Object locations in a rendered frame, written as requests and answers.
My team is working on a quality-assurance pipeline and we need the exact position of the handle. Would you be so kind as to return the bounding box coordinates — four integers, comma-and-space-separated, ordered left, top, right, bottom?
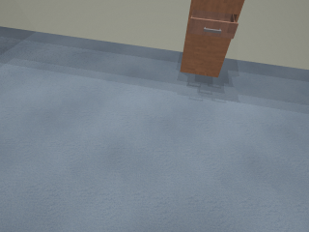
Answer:
204, 27, 222, 34

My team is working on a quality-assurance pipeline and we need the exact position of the cabinet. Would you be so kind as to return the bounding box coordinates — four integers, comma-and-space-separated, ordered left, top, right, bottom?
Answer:
180, 0, 245, 77

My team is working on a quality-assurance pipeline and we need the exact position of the drawer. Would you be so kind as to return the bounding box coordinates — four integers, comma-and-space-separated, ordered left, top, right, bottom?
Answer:
188, 10, 239, 39

